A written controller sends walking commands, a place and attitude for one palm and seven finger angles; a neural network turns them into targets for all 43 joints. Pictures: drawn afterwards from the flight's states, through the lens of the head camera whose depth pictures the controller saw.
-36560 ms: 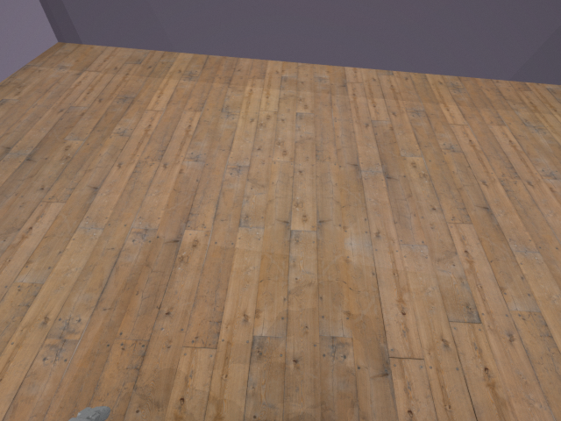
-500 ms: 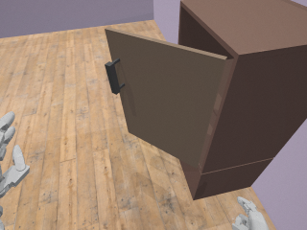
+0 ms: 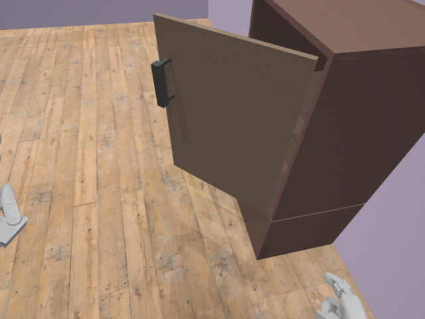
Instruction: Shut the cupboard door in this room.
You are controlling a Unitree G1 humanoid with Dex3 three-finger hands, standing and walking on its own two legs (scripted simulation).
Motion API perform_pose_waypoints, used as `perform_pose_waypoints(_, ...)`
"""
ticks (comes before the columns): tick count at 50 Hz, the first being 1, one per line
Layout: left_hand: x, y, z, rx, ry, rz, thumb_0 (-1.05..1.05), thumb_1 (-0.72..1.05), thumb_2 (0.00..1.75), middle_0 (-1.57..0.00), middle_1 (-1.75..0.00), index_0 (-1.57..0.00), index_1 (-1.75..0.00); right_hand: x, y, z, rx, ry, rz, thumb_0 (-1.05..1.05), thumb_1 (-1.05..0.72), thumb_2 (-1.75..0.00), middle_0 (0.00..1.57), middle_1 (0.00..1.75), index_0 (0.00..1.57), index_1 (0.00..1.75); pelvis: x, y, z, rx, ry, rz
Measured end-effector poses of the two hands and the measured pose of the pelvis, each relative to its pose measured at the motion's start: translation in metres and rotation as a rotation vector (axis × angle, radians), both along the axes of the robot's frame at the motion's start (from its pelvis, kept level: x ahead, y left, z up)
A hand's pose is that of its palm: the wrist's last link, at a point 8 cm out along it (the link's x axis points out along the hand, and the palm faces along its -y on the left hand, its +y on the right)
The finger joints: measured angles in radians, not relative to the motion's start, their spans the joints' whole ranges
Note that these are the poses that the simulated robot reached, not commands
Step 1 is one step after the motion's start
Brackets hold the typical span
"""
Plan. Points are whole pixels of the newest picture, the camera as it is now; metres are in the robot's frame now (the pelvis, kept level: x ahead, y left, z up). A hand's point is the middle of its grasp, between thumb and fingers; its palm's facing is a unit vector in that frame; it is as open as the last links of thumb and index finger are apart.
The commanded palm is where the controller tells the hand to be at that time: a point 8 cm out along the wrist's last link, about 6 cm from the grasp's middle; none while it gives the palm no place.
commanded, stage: step back with the hand held close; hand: left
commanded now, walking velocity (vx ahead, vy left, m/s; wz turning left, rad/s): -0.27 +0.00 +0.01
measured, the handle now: (165, 82) +0.72 +0.20 +0.07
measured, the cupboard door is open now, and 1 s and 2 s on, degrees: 45 45 45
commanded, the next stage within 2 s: stop stepping back and stand still in 0.88 s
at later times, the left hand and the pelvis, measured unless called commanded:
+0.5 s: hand (15, 254) +0.15 +0.25 +0.17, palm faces +0.43 -0.77 -0.48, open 7.4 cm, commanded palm +0.09 +0.29 +0.19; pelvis -0.04 -0.01 +0.00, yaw +1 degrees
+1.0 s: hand out of the picture +0.08 +0.24 +0.18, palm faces +0.38 -0.83 -0.42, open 7.4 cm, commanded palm +0.01 +0.28 +0.19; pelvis -0.15 -0.01 +0.01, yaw -2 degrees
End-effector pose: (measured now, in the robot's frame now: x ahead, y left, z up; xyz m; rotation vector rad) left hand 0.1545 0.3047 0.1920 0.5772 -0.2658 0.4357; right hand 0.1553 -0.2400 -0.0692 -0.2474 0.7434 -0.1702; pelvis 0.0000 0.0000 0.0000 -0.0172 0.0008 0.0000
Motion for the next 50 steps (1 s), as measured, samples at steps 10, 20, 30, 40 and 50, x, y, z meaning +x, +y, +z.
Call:
perform_pose_waypoints(10, -0.010, -0.002, 0.005, 0.024, -0.063, -0.061, 0.02, 0.88, 0.90, -0.21, -0.30, -0.21, -0.31, -0.033, -0.005, 0.000, -0.041, 0.054, -0.009, 0.02, -0.90, -0.90, 0.21, 0.30, 0.20, 0.30, -0.015, 0.002, 0.000, -0.017, 0.015, 0.013)
perform_pose_waypoints(20, -0.027, 0.002, 0.003, 0.063, -0.032, -0.042, 0.02, 0.89, 0.90, -0.21, -0.30, -0.21, -0.31, -0.029, -0.003, 0.001, -0.038, 0.025, 0.026, 0.02, -0.90, -0.90, 0.21, 0.30, 0.20, 0.30, -0.029, -0.006, -0.002, -0.020, 0.028, 0.020)
perform_pose_waypoints(30, -0.061, -0.017, 0.007, 0.032, -0.069, -0.090, 0.02, 0.88, 0.90, -0.21, -0.30, -0.21, -0.31, -0.034, -0.004, 0.013, -0.030, -0.017, 0.042, 0.02, -0.90, -0.90, 0.21, 0.30, 0.20, 0.30, -0.055, -0.010, 0.001, -0.011, 0.028, 0.047)
perform_pose_waypoints(40, -0.103, 0.028, 0.010, 0.035, -0.053, 0.021, 0.01, 0.88, 0.90, -0.21, -0.30, -0.21, -0.31, -0.077, 0.015, 0.018, -0.058, 0.015, 0.038, 0.02, -0.90, -0.90, 0.21, 0.30, 0.20, 0.30, -0.083, 0.005, 0.010, -0.081, 0.043, 0.075)
perform_pose_waypoints(50, -0.117, -0.021, 0.003, -0.033, -0.056, -0.141, 0.02, 0.89, 0.90, -0.20, -0.30, -0.20, -0.30, -0.110, 0.024, 0.013, 0.013, -0.035, 0.102, 0.02, -0.90, -0.90, 0.21, 0.30, 0.21, 0.30, -0.146, -0.014, 0.008, -0.042, 0.101, -0.040)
